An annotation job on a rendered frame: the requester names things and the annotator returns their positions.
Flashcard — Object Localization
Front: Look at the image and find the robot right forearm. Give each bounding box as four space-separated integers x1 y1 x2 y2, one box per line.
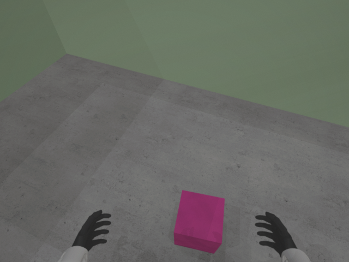
281 248 311 262

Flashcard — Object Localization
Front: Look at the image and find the robot left hand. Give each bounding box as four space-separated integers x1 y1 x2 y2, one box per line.
72 210 111 251

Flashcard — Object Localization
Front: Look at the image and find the robot left forearm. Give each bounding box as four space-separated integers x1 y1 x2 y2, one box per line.
57 246 88 262

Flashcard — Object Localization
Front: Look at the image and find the robot right hand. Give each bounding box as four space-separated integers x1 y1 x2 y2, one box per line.
255 212 297 257

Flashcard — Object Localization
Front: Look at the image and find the carton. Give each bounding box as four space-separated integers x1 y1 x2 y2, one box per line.
174 190 225 254

